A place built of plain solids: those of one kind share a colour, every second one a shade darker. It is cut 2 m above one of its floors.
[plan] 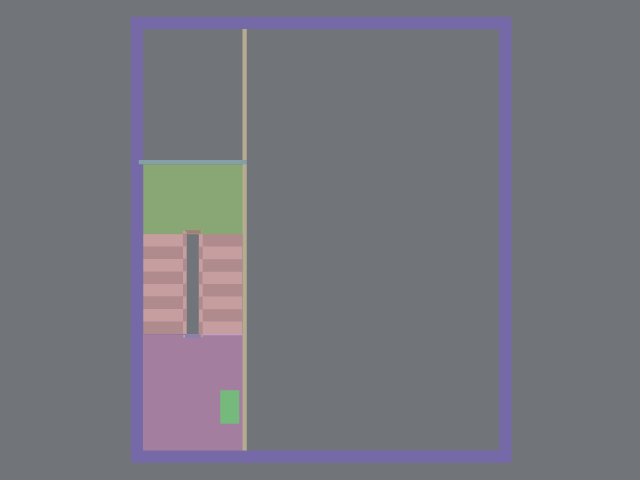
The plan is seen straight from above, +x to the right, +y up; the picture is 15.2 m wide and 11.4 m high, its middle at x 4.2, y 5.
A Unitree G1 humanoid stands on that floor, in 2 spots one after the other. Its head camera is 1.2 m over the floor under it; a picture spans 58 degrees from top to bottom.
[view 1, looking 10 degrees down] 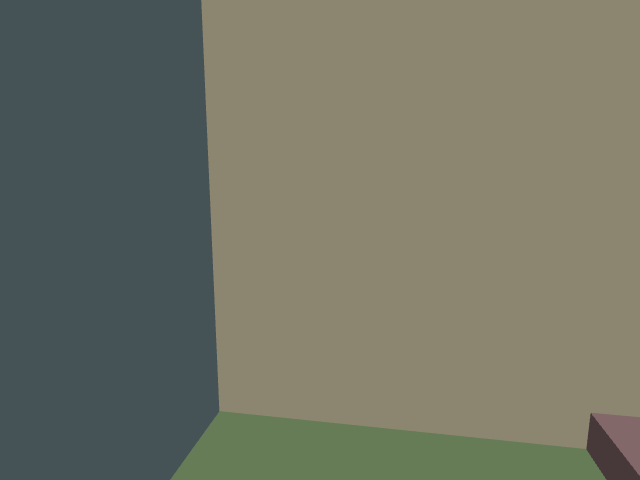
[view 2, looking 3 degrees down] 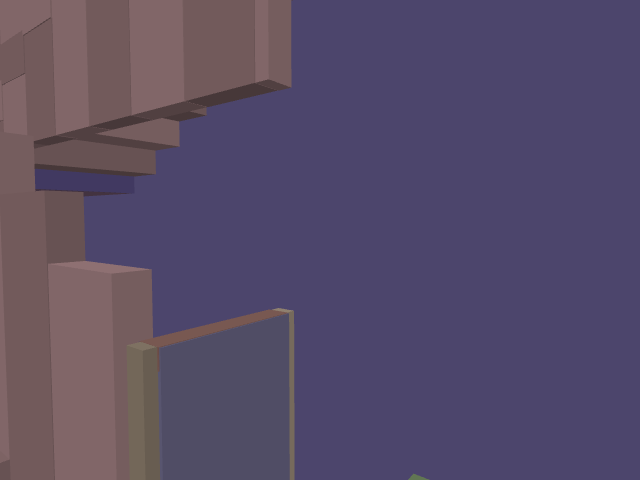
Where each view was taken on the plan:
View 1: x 0.52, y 5.97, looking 10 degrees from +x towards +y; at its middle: core_wall_low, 1.90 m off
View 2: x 1.84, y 5.97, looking -143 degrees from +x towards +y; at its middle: wall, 2.31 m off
